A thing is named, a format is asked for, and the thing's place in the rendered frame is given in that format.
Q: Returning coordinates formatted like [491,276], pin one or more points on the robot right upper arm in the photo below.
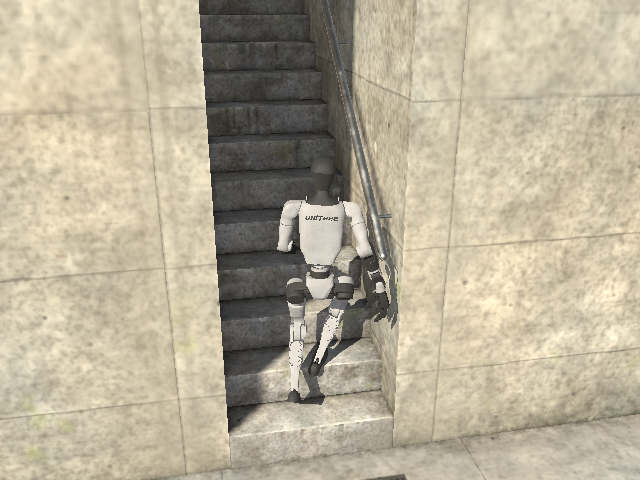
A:
[354,213]

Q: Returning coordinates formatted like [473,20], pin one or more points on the right robot forearm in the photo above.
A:
[374,271]

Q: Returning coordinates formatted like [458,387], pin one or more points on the robot right hand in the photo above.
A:
[382,306]

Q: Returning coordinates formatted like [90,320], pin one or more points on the robot left upper arm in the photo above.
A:
[290,210]

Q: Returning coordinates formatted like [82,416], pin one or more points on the left robot foot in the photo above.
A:
[294,396]

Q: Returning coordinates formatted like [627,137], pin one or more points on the left robot thigh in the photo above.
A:
[296,298]

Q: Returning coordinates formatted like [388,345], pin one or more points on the robot left hand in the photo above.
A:
[294,247]

